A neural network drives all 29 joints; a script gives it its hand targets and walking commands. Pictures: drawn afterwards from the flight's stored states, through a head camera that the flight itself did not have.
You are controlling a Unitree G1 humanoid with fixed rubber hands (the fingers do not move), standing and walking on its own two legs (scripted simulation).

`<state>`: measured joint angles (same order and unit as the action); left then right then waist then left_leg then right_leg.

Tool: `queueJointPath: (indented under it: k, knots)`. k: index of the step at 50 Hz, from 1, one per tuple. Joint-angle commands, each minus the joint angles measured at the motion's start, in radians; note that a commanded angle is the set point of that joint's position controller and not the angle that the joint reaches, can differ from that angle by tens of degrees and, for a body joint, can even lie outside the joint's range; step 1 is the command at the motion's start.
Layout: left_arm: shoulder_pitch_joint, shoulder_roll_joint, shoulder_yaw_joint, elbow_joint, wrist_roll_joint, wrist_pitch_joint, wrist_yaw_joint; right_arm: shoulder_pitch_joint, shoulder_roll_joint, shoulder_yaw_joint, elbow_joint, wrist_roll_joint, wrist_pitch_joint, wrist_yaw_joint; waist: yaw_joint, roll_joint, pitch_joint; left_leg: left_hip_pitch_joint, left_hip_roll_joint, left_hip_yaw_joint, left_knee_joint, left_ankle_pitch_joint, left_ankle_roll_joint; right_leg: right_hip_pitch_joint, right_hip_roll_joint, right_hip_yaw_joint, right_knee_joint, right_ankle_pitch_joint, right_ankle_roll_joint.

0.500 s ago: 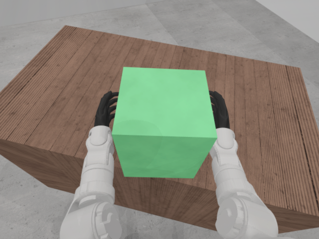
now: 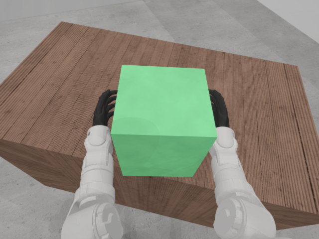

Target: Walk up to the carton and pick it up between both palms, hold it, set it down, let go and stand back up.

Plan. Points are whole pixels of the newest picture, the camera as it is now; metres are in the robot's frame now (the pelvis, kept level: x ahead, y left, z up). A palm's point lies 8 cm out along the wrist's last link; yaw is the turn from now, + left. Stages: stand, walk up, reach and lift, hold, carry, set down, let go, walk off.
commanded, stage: set down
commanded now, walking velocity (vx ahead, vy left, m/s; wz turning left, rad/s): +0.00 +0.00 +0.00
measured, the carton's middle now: (160, 126) +0.39 +0.04 +0.01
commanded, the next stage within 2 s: none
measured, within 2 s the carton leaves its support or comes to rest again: neither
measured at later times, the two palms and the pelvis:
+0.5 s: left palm (86, 121) +0.38 +0.24 +0.01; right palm (223, 114) +0.44 -0.14 +0.03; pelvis -0.01 +0.01 -0.02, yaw -1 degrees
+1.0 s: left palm (78, 94) +0.39 +0.23 +0.11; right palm (241, 94) +0.43 -0.15 +0.12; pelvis -0.03 -0.01 -0.01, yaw +0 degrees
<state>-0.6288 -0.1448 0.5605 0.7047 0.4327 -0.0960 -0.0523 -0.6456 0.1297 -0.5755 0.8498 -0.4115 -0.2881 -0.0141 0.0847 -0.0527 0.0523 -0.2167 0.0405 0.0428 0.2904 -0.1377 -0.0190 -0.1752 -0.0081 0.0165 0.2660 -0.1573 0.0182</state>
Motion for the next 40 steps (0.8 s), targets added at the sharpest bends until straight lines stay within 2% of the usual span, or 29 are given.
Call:
queueJointPath:
  k: [1, 3, 4, 6, 8, 12, 15, 20, 23, 26, 30, 35, 40]
  knots:
    - [-0.329, -0.194, -0.178, 0.048, 0.019, -0.003, -0.020, -0.342, 0.234, 0.247, 0.072, -0.036, 0.026, 0.086, 0.032, 0.034, -0.363, 0.114, -0.049, 0.137, 0.020, 0.307, 0.000, 0.133, 0.038, -0.088, -0.010, 0.114, 0.019]
    - [-0.300, 0.022, -0.124, 0.024, -0.015, -0.013, 0.038, -0.315, -0.017, 0.229, 0.093, 0.050, 0.016, 0.037, 0.035, 0.035, -0.354, 0.094, -0.054, 0.130, 0.033, 0.318, 0.001, 0.130, 0.038, -0.073, -0.004, 0.125, 0.025]
    - [-0.321, 0.093, -0.150, 0.019, -0.064, -0.026, 0.075, -0.351, -0.090, 0.264, 0.103, 0.129, 0.013, 0.009, 0.040, 0.048, -0.374, 0.064, -0.053, 0.119, 0.047, 0.320, -0.002, 0.114, 0.045, -0.062, 0.001, 0.136, 0.022]
    - [-0.402, 0.157, -0.239, 0.057, -0.186, -0.057, 0.144, -0.427, -0.141, 0.364, 0.144, 0.276, 0.007, -0.036, 0.037, 0.068, -0.465, 0.003, -0.043, 0.097, 0.089, 0.305, -0.015, 0.052, 0.056, -0.039, 0.024, 0.159, 0.007]
    - [-0.467, 0.207, -0.277, 0.100, -0.273, -0.093, 0.184, -0.485, -0.181, 0.442, 0.180, 0.378, 0.003, -0.063, 0.041, 0.072, -0.598, -0.031, -0.037, 0.085, 0.134, 0.311, -0.026, 0.016, 0.054, -0.028, 0.065, 0.181, -0.002]
    - [-0.497, 0.295, -0.325, 0.250, -0.389, -0.185, 0.210, -0.549, -0.283, 0.547, 0.221, 0.548, -0.020, -0.086, 0.057, 0.090, -0.859, -0.036, -0.039, 0.068, 0.247, 0.424, -0.059, -0.018, 0.061, -0.027, 0.158, 0.293, -0.009]
    - [-0.504, 0.335, -0.370, 0.351, -0.465, -0.227, 0.196, -0.572, -0.371, 0.604, 0.279, 0.636, -0.049, -0.092, 0.043, 0.099, -0.936, 0.024, -0.030, 0.053, 0.312, 0.526, -0.087, -0.117, 0.083, -0.048, 0.194, 0.353, -0.013]
    - [-0.522, 0.396, -0.435, 0.433, -0.566, -0.256, 0.155, -0.602, -0.497, 0.642, 0.400, 0.705, -0.087, -0.076, 0.000, 0.089, -0.922, 0.081, -0.014, 0.033, 0.355, 0.589, -0.109, -0.255, 0.103, -0.074, 0.217, 0.363, -0.017]
    - [-0.536, 0.436, -0.475, 0.436, -0.616, -0.263, 0.133, -0.622, -0.541, 0.672, 0.431, 0.755, -0.094, -0.059, -0.008, 0.078, -0.900, 0.066, -0.012, 0.026, 0.357, 0.580, -0.109, -0.285, 0.106, -0.080, 0.226, 0.352, -0.014]
    - [-0.565, 0.474, -0.519, 0.376, -0.668, -0.251, 0.121, -0.651, -0.561, 0.718, 0.376, 0.815, -0.076, -0.035, -0.004, 0.073, -0.931, 0.055, -0.012, 0.022, 0.356, 0.569, -0.103, -0.287, 0.107, -0.081, 0.228, 0.347, -0.008]
    - [-0.592, 0.502, -0.560, 0.224, -0.710, -0.183, 0.104, -0.669, -0.560, 0.769, 0.222, 0.877, -0.001, -0.010, 0.001, 0.068, -0.974, 0.068, -0.018, 0.016, 0.328, 0.550, -0.086, -0.237, 0.100, -0.070, 0.203, 0.361, 0.000]
    - [-0.592, 0.564, -0.515, 0.132, -0.681, -0.047, 0.081, -0.656, -0.586, 0.760, 0.118, 0.889, 0.111, -0.015, 0.005, 0.044, -0.918, 0.049, -0.031, 0.023, 0.255, 0.430, -0.054, -0.170, 0.073, -0.047, 0.163, 0.296, 0.009]
    - [-0.615, 0.590, -0.475, 0.138, -0.653, 0.052, 0.086, -0.684, -0.587, 0.725, 0.090, 0.867, 0.197, -0.043, 0.017, 0.021, -0.819, -0.006, -0.042, 0.039, 0.186, 0.290, -0.026, -0.103, 0.059, -0.030, 0.136, 0.180, 0.011]
